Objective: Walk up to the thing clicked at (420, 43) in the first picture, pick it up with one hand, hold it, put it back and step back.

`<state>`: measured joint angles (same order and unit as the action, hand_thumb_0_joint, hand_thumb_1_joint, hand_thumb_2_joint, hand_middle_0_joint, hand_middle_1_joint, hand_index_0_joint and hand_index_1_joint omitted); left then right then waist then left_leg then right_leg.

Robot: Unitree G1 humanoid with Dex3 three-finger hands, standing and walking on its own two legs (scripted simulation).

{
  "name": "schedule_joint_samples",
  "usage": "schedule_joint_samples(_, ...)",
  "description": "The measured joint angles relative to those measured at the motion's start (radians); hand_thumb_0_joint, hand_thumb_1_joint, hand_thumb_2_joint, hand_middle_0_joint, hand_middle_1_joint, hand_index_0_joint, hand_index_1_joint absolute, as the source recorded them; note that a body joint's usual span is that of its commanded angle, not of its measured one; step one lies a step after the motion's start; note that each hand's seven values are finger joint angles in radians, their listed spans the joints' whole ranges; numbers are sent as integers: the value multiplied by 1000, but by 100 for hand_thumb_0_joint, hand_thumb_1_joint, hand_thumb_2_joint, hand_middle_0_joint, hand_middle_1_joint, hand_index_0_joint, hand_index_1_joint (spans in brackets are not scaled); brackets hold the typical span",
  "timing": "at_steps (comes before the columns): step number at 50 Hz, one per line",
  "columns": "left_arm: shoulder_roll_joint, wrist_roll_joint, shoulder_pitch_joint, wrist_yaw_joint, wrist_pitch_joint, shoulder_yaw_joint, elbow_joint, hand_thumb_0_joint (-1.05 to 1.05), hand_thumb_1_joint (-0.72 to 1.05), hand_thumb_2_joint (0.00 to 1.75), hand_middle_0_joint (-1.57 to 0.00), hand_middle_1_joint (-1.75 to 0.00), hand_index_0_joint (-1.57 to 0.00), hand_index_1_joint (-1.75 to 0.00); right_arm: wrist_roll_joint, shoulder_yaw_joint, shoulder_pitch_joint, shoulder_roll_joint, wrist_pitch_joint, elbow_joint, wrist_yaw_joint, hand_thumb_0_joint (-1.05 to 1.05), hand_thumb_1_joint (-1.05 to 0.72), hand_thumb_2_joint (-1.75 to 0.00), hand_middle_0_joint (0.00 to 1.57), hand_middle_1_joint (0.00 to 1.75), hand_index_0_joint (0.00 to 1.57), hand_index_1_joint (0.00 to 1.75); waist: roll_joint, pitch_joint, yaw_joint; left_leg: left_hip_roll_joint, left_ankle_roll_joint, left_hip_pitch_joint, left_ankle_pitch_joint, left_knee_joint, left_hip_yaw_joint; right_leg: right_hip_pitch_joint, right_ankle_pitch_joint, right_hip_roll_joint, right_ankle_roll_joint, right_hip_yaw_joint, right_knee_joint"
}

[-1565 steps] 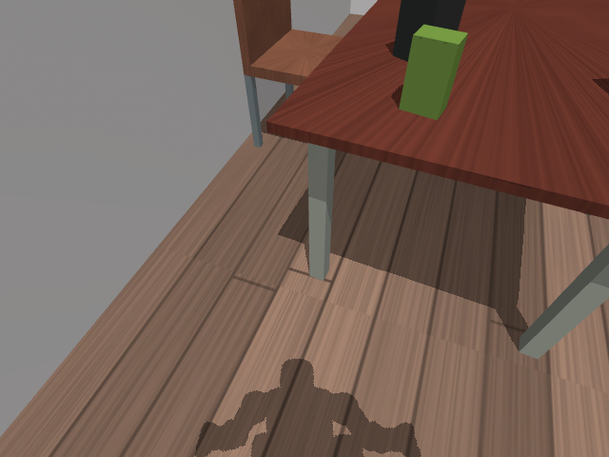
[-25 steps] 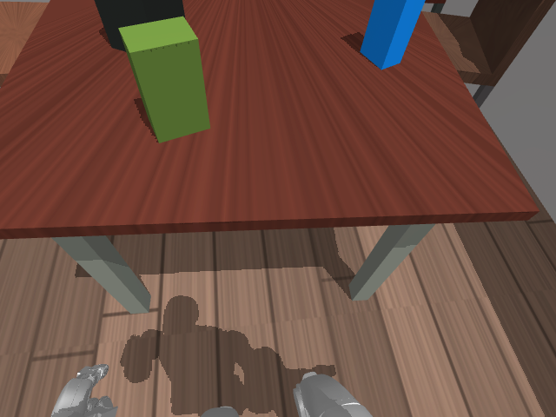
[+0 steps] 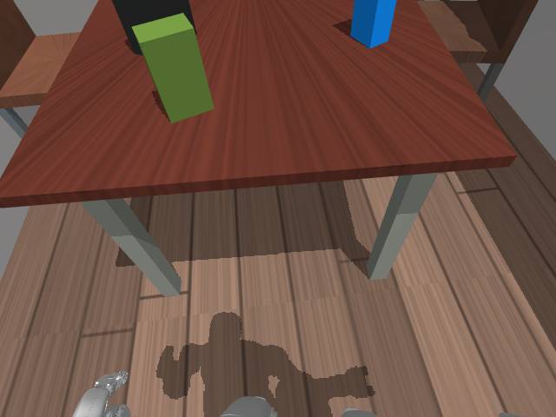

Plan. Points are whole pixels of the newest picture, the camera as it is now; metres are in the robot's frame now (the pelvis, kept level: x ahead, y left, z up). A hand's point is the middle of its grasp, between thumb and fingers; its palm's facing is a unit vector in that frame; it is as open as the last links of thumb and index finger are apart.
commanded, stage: step back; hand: left
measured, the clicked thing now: (176, 71) +0.73 +0.25 +0.08
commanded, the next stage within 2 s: none
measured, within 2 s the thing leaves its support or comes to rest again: neither
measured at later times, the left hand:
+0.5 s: hand out of the picture -0.09 +0.25 -0.16, palm faces -0.03 -0.91 -0.41, open 7.4 cm
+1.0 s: hand out of the picture -0.22 +0.24 -0.15, palm faces +0.07 -0.91 -0.40, open 7.4 cm
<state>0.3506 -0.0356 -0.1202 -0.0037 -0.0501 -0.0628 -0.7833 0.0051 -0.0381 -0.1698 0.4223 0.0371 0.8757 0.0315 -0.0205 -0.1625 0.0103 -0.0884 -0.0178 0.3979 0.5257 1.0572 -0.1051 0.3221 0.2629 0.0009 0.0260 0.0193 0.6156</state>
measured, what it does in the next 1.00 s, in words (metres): walks backwards: left foot, then right foot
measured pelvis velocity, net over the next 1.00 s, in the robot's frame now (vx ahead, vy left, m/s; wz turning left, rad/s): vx -0.33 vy -0.05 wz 0.08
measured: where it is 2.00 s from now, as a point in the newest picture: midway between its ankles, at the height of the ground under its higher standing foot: outside the picture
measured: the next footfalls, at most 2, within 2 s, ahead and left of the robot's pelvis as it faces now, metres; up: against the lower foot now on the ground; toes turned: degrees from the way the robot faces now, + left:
left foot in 0.12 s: -0.01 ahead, +0.12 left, +0.00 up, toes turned +0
right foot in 0.50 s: -0.16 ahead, -0.16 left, +0.00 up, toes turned +1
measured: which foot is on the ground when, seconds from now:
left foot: up 0.00-0.10, down 0.12-0.52, up 0.54-0.82, down 0.84-1.00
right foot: down 0.00-0.14, up 0.16-0.48, down 0.50-0.86, up 0.88-1.00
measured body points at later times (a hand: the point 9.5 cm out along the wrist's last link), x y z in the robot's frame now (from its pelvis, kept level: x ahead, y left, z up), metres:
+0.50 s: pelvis -0.16 -0.03 -0.01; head -0.10 -0.02 +0.43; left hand -0.09 +0.30 -0.13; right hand -0.02 -0.35 -0.11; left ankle -0.05 +0.12 -0.73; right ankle -0.20 -0.16 -0.73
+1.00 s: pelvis -0.33 -0.05 +0.00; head -0.27 -0.03 +0.44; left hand -0.22 +0.28 -0.12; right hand -0.22 -0.35 -0.12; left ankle -0.30 +0.08 -0.73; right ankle -0.32 -0.17 -0.65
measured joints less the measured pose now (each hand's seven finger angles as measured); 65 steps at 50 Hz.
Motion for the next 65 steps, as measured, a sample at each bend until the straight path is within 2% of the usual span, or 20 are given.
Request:
schedule_joint_samples(5, 21, 5, 26, -1, -3, 4, 40, 1, 90, 89, -20, -30, -20, -30, -15, -3, -17, -7, -9, 2, -10, 0, -90, -90, 21, 30, 20, 30, 25, -15, -7, 51, 17, -131, -93, -344, 61, 68, -15, -24, -16, -39, 57)
schedule_joint_samples(7, 40, 10, 34, 2, -13, 2, 33, 1, 90, 89, -20, -30, -20, -30, -27, -9, -11, -29, -16, 10, -14, 0, -90, -90, 21, 30, 20, 30, 74, -35, 0, 29, 36, -149, -169, -394, 87, 92, 1, -43, -16, -12, 101)
schedule_joint_samples(10, 40, 10, 20, -6, -33, -7, -9, 1, 90, 89, -20, -30, -20, -30, -37, -1, -15, -42, -17, 8, -31, 0, -90, -90, 21, 30, 21, 30, 66, -27, -11, 54, 46, -129, -185, -387, 78, 148, 231, 53, -12, 68, 329)
schedule_joint_samples(12, 47, 18, 2, -7, -37, -14, -28, 1, 90, 89, -20, -30, -20, -30, -39, 6, -14, -54, -16, 9, -28, 0, -90, -90, 21, 30, 21, 30, 68, -14, -11, 71, 41, -125, -219, -422, 76, 174, 253, 110, -9, 115, 497)
schedule_joint_samples(15, 53, 19, -30, -5, -32, -24, -39, 1, 90, 89, -20, -30, -20, -30, -36, 5, -2, -58, -13, -1, -22, 0, -90, -90, 21, 30, 21, 30, 63, -6, 1, 97, 38, -109, -265, -460, 79, 158, 247, 133, -27, 130, 605)
schedule_joint_samples(20, 61, 12, -72, 2, -31, -29, -57, 1, 90, 89, -20, -30, -20, -30, -34, -3, 40, -49, -18, -42, -17, 0, -90, -90, 21, 30, 21, 30, 50, -15, 16, 131, 25, -54, -316, -464, 94, 35, 257, 79, -54, 108, 428)
schedule_joint_samples(24, 60, 9, -87, 9, -15, -23, -80, 1, 90, 89, -20, -30, -20, -30, -33, -4, 74, -25, -5, -66, -23, 0, -90, -90, 21, 30, 21, 30, 26, -13, 24, 157, -3, 19, -339, -415, 100, -102, 172, 22, -36, 46, 86)
schedule_joint_samples(26, 37, -1, -83, 10, -5, -22, -97, 1, 90, 89, -20, -30, -20, -30, -26, -10, 89, -3, 7, -61, -24, 0, -90, -90, 21, 30, 21, 30, -29, -23, 15, 174, -3, 56, -325, -374, 53, -120, 137, 48, -27, 10, 32)
schedule_joint_samples(29, 22, -5, -104, 18, -5, -11, -91, 1, 90, 89, -20, -30, -20, -30, -16, -17, 69, -7, 28, -35, -11, 0, -90, -90, 21, 30, 21, 30, -12, 4, 33, 63, 7, 120, -87, -149, -17, -73, 124, 19, -11, 18, 65)
schedule_joint_samples(31, 10, -6, -109, 13, -7, -5, -88, 1, 90, 89, -20, -30, -20, -30, -9, -15, 43, -2, 25, -28, -10, 0, -90, -90, 21, 30, 21, 30, -7, 17, 33, 4, 11, 136, -66, -11, -39, -62, 96, -3, -12, 17, 45)
schedule_joint_samples(34, 6, -10, -94, 4, -5, -3, -69, 1, 90, 89, -20, -30, -20, -30, -8, -11, 7, 3, 16, -20, -7, 0, -90, -90, 21, 30, 20, 30, -7, 22, 23, -20, 4, 104, -51, 62, -29, -36, 65, -20, -11, 0, 34)
schedule_joint_samples(39, 22, -7, -30, -14, 5, -2, -12, 1, 90, 89, -20, -30, -20, -30, -20, -10, -29, -6, 21, -6, -8, 0, -90, -90, 21, 30, 20, 30, 2, -4, 7, 26, 1, -34, -8, -122, 23, 27, 34, -44, -13, -49, 65)
schedule_joint_samples(43, 52, 6, 26, -16, -2, 4, 11, 1, 90, 89, -20, -30, -20, -30, -29, -14, -24, -27, 11, 9, -17, 0, -90, -90, 21, 30, 20, 30, 48, -36, -2, 38, 23, -146, -149, -379, 79, 98, 28, -85, -28, -56, 142)
schedule_joint_samples(44, 56, 10, 34, -18, -7, 4, 5, 1, 90, 89, -20, -30, -20, -30, -31, -12, -16, -36, 13, 13, -22, 0, -90, -90, 21, 30, 20, 30, 64, -46, 5, 33, 26, -140, -156, -373, 92, 110, 56, -79, -23, -33, 162)
schedule_joint_samples(47, 53, 15, 36, -23, -25, 1, -26, 1, 90, 89, -20, -30, -20, -30, -37, -1, -6, -47, 12, 9, -36, 0, -90, -90, 21, 30, 21, 30, 44, -37, -14, 68, 33, -112, -182, -370, 78, 158, 264, 29, -16, 37, 397)
schedule_joint_samples(51, 52, 26, 13, -18, -21, -3, -46, 1, 90, 89, -20, -30, -20, -30, -38, 10, 8, -53, 11, -4, -28, 1, -90, -90, 21, 30, 21, 30, 36, -6, -8, 103, 28, -82, -247, -418, 81, 140, 281, 89, -19, 67, 554)
schedule_joint_samples(55, 42, 18, -19, -10, -2, 0, -60, 1, 90, 89, -20, -30, -20, -30, -40, 4, 45, -38, 9, -31, -26, 0, -90, -90, 21, 30, 21, 30, 16, 0, 9, 133, 15, -33, -288, -416, 100, 2, 269, 46, -31, 28, 296)
schedule_joint_samples(58, 28, 4, -36, -8, 22, 1, -97, 1, 90, 89, -20, -30, -20, -30, -32, 1, 77, -16, 14, -36, -29, 0, -90, -90, 21, 30, 21, 30, -26, -1, 14, 171, 2, 22, -290, -354, 96, -101, 124, 50, -14, -3, 35)
schedule_joint_samples(61, 13, -9, -65, 1, 30, 8, -123, 1, 90, 89, -20, -30, -20, -30, -27, -6, 74, -18, 30, -11, -22, 0, -90, -90, 21, 30, 21, 30, -32, 19, 20, 96, 13, 69, -93, -206, 3, -65, 106, 46, 7, -6, 66)
schedule_joint_samples(65, 6, -10, -88, 0, 33, 6, -145, 1, 90, 89, -20, -30, -20, -30, -20, -11, 25, -9, 25, 18, -26, 0, -90, -90, 21, 30, 20, 30, -20, 48, 29, 17, 9, 83, -86, 2, -43, -47, 66, 9, 9, -4, 41)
